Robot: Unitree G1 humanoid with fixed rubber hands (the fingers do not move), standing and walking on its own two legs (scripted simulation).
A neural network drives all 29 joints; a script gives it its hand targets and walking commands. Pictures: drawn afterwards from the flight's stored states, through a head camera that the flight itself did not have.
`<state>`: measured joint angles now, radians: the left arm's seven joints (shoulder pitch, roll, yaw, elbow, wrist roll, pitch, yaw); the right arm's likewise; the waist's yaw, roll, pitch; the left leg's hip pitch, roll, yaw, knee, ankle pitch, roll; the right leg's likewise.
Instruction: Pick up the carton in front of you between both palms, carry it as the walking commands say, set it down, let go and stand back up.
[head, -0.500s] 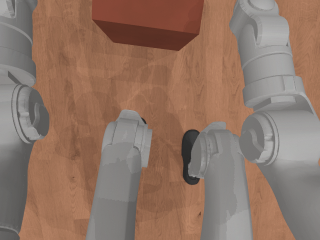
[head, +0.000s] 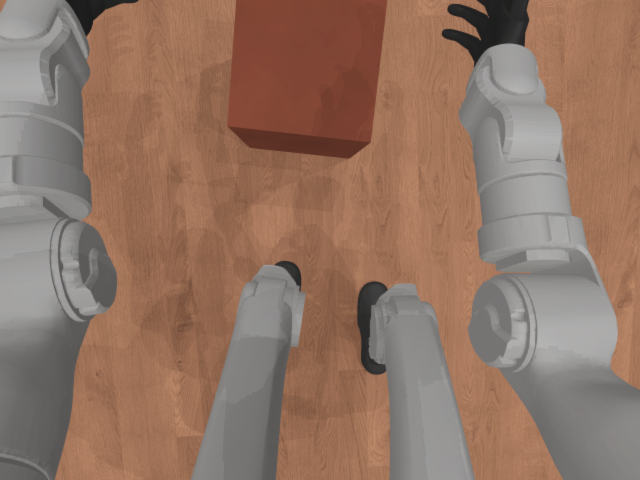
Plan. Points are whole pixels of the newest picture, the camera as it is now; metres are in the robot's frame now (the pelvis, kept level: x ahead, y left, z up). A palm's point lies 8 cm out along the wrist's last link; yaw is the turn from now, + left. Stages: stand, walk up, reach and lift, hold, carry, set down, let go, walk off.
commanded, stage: set down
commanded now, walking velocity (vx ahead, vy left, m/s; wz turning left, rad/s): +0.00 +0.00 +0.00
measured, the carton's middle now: (305, 87) +0.57 +0.10 -0.43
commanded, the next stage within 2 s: let go in 0.22 s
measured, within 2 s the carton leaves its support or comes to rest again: neither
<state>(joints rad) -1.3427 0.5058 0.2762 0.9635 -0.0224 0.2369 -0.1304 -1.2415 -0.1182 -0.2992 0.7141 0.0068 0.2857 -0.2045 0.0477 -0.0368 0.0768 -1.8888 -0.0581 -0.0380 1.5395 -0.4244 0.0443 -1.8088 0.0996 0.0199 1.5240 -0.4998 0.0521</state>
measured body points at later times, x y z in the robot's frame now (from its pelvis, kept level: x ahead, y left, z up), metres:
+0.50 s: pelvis +0.04 +0.01 +0.13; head +0.33 +0.06 +0.47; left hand +0.48 +0.31 +0.00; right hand +0.51 -0.11 +0.00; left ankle +0.10 +0.09 -0.52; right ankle +0.08 -0.13 -0.52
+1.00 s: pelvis +0.09 -0.02 +0.21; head +0.22 -0.01 +0.64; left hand +0.31 +0.24 +0.11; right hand +0.35 -0.22 +0.11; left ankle +0.10 +0.09 -0.52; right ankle +0.08 -0.13 -0.52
